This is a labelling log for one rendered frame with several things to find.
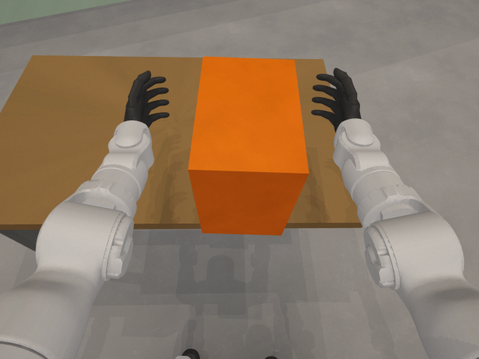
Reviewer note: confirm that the right robot forearm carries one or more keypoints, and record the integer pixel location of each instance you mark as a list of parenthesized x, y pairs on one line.
[(373, 184)]

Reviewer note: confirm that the robot left upper arm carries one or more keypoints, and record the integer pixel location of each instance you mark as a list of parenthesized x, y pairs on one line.
[(45, 316)]

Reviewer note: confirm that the carton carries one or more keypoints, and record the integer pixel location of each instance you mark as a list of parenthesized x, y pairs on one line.
[(248, 160)]

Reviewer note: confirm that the right robot hand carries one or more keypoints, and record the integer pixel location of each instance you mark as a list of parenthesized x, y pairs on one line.
[(345, 104)]

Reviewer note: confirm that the left robot forearm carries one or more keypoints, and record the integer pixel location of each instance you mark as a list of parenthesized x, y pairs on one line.
[(121, 178)]

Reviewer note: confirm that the table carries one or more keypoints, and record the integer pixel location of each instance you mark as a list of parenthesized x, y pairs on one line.
[(57, 123)]

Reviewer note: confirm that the robot right upper arm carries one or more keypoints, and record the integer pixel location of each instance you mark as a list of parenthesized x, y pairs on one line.
[(417, 256)]

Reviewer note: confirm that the left robot hand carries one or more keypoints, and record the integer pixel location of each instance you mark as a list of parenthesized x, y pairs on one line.
[(138, 107)]

